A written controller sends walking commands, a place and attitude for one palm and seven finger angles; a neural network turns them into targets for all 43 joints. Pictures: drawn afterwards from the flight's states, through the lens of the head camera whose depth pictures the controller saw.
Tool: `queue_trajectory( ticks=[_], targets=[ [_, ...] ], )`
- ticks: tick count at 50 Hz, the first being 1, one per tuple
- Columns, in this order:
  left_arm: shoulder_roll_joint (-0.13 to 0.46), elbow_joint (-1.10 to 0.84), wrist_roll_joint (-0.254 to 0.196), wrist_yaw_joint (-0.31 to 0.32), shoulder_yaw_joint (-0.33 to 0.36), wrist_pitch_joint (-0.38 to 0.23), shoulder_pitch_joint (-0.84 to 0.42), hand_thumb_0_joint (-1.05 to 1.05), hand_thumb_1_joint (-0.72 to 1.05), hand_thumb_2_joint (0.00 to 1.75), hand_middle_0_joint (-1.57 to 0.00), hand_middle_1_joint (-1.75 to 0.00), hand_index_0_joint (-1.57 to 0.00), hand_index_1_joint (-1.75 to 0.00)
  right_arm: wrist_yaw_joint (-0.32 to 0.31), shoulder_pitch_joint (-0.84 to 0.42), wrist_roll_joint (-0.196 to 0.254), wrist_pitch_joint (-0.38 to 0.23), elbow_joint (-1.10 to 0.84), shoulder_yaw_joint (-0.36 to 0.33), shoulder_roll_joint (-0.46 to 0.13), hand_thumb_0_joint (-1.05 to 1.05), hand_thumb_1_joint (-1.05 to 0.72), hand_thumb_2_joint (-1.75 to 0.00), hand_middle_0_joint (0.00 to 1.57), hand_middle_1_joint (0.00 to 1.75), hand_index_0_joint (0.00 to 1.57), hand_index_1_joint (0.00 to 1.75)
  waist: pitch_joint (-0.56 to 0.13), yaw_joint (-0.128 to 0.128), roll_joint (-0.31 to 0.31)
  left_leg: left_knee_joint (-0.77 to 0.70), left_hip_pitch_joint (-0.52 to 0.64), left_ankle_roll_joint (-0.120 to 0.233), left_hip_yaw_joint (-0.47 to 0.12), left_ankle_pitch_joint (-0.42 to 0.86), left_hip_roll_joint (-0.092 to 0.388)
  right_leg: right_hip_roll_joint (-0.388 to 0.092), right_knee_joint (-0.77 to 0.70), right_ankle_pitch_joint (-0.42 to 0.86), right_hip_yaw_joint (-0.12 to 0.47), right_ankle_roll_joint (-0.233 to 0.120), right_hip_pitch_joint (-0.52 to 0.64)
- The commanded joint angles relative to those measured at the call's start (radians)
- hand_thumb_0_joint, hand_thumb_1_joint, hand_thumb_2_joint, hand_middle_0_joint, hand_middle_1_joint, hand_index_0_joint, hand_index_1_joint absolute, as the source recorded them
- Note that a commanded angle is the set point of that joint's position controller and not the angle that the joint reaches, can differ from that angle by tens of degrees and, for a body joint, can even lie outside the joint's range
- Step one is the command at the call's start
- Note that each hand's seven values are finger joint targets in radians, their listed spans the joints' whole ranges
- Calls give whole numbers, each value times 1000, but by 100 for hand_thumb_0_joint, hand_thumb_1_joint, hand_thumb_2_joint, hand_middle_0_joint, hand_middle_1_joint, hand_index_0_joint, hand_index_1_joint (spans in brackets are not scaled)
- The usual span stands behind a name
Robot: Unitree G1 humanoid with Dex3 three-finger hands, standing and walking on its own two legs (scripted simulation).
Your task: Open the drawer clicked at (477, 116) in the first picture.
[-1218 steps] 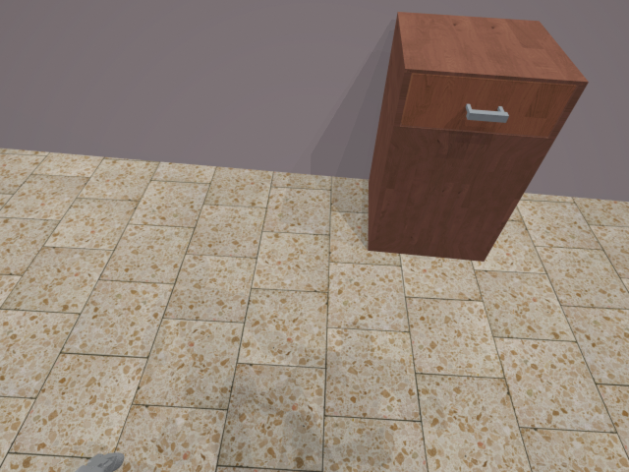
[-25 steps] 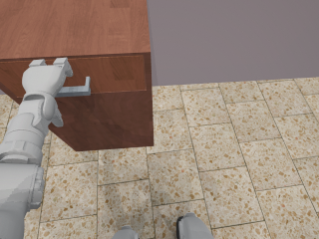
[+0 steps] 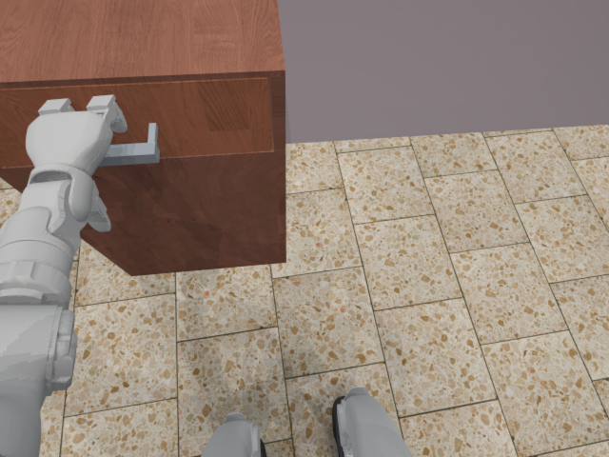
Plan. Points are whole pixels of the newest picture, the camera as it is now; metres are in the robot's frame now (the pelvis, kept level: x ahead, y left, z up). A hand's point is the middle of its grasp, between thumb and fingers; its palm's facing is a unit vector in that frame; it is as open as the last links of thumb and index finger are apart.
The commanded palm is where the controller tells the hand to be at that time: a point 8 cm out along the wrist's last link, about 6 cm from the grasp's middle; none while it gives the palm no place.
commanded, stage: lower the fingers behind the handle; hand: left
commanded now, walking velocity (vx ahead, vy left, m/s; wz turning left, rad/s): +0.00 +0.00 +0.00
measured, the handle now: (120, 143) +0.55 +0.24 -0.01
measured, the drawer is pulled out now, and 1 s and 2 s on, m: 0.00 0.00 0.00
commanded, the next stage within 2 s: close the thumb around the handle in 1.18 s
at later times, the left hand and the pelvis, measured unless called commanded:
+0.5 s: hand (94, 174) +0.50 +0.26 -0.01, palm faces -0.10 +0.01 -1.00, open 13.9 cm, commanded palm +0.49 +0.24 +0.03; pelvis +0.00 +0.00 -0.01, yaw +1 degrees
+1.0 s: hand (103, 184) +0.50 +0.26 -0.04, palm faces -0.08 +0.01 -1.00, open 13.9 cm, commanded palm +0.49 +0.24 +0.01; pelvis -0.02 +0.00 -0.04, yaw +1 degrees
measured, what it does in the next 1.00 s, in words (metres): stands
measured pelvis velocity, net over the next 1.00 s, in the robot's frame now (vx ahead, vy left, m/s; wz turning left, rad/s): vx -0.02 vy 0.00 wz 0.02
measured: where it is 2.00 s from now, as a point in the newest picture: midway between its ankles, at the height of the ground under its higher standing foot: outside the picture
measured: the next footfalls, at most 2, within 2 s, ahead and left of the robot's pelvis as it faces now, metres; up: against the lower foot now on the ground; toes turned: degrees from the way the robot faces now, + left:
none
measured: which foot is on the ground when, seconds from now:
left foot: down 0.00-1.00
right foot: down 0.00-1.00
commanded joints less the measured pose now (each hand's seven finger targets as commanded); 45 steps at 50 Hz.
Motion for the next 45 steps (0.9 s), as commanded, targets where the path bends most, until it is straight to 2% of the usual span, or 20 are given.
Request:
queue_trajectory(
  ticks=[1,5,7,8,12,15,17,18,20,22,23,25,26,27,28,30,33,42,43,45],
  targets=[
    [262,-190,-19,52,50,7,-394,0,-50,30,-30,-120,-30,-120,-10,182,-7,-8,-19,-67,-186,0,-90,-90,20,30,20,30,-537,-10,70,-88,287,8,-32,541,-40,61,-33,302,-40,-56,328],
    [224,-193,-13,61,18,11,-448,0,-50,30,-30,-120,-30,-120,-11,186,-11,-13,-3,-69,-185,0,-90,-90,20,30,20,30,-512,-32,90,-77,313,1,-48,565,-31,62,-27,274,-50,-57,264],
    [237,-165,-17,57,24,28,-447,0,-50,30,-30,-120,-30,-120,-7,189,-11,-9,1,-63,-189,0,-90,-90,20,30,20,30,-509,-30,95,-75,304,-1,-48,573,-32,63,-18,278,-51,-59,260],
    [210,-136,-11,54,3,34,-429,0,-50,30,-30,-120,-30,-120,-9,188,-11,-10,-1,-64,-184,0,-90,-90,20,30,20,30,-490,-35,85,-71,294,0,-49,566,-33,62,-20,267,-54,-58,249],
    [197,-158,-14,38,0,37,-422,0,-50,30,-30,-120,-30,-120,-4,191,-11,-7,-9,-64,-183,0,-90,-90,20,30,20,30,-521,-28,108,-60,326,-8,-56,625,-26,64,-6,281,-57,-61,238],
    [153,-133,-13,29,-30,37,-386,0,-50,30,-30,-120,-30,-120,-4,184,-11,-8,-14,-63,-174,0,-90,-90,20,30,20,30,-472,-34,81,-54,283,0,-49,576,-28,64,-9,267,-59,-59,234],
    [187,-119,-18,21,-3,36,-374,0,-50,30,-30,-120,-30,-120,-4,184,-9,-5,-15,-59,-181,0,-90,-90,20,30,20,30,-477,-29,52,-49,252,2,-49,552,-31,64,4,269,-55,-61,242],
    [163,-109,-12,19,-33,36,-385,0,-50,30,-30,-120,-30,-120,-8,180,-9,-7,-19,-58,-176,0,-90,-90,20,30,20,30,-451,-42,60,-46,225,6,-44,516,-33,62,4,255,-55,-60,229],
    [180,-115,-4,19,-19,32,-376,0,-50,30,-30,-120,-30,-120,-9,176,-10,-8,-22,-57,-177,0,-90,-90,20,30,20,30,-446,-31,66,-44,213,4,-45,495,-33,60,13,239,-57,-63,222],
    [171,-117,-11,17,-21,28,-383,0,-50,30,-30,-120,-30,-120,-7,178,-7,-9,-28,-58,-176,0,-90,-90,20,30,20,30,-463,-39,52,-35,205,7,-46,484,-34,61,20,237,-55,-64,215],
    [136,-106,-6,19,-56,28,-401,0,-50,30,-30,-120,-30,-120,-9,177,-8,-13,-27,-58,-171,0,-90,-90,20,30,20,30,-441,-57,55,-29,189,9,-45,457,-35,61,21,223,-56,-61,195],
    [148,-117,-3,22,-43,23,-401,0,-50,30,-30,-120,-30,-120,-11,178,-9,-19,-26,-59,-173,0,-90,-90,20,30,20,30,-457,-48,65,-21,192,6,-50,452,-34,60,32,209,-57,-64,181],
    [138,-138,-8,24,-48,19,-420,0,-50,30,-30,-120,-30,-120,-9,184,-10,-23,-29,-63,-169,0,-90,-90,20,30,20,30,-483,-59,76,-13,205,6,-50,468,-33,60,36,226,-56,-62,181],
    [164,-152,-12,24,-22,14,-424,0,-50,30,-30,-120,-30,-120,-7,182,-12,-24,-24,-62,-173,0,-90,-90,20,30,20,30,-507,-46,86,-1,204,5,-49,484,-35,58,49,235,-54,-63,182],
    [176,-159,-10,28,-19,9,-435,0,-50,30,-30,-120,-30,-120,-10,186,-15,-27,-23,-61,-172,0,-90,-90,20,30,20,30,-523,-54,84,9,201,7,-53,498,-33,57,57,248,-53,-61,186],
    [180,-151,-5,30,-12,8,-402,0,-50,30,-30,-120,-30,-120,-8,179,-17,-29,-21,-61,-171,0,-90,-90,20,30,20,30,-524,-44,85,21,183,7,-48,491,-35,57,66,249,-52,-61,185],
    [178,-160,0,40,-19,7,-429,0,-50,30,-30,-120,-30,-120,-6,179,-18,-32,-18,-60,-170,0,-90,-90,20,30,20,30,-523,-50,107,31,165,7,-49,472,-36,56,76,236,-53,-62,166],
    [212,-151,7,56,-6,37,-470,0,-50,30,-30,-120,-30,-120,-5,179,-17,-40,-10,-56,-177,0,-90,-90,20,30,20,30,-550,-62,89,56,119,11,-53,412,-39,56,101,208,-52,-61,148],
    [205,-175,10,55,-21,38,-494,0,-50,30,-30,-120,-30,-120,-6,183,-16,-42,-12,-56,-173,0,-90,-90,20,30,20,30,-567,-67,126,54,139,8,-55,423,-37,53,101,210,-55,-61,141],
    [211,-177,4,50,-9,48,-470,0,-50,30,-30,-120,-30,-120,-5,182,-16,-43,-12,-56,-174,0,-90,-90,20,30,20,30,-575,-54,115,51,153,8,-56,436,-38,55,96,217,-56,-61,159]
  ],
)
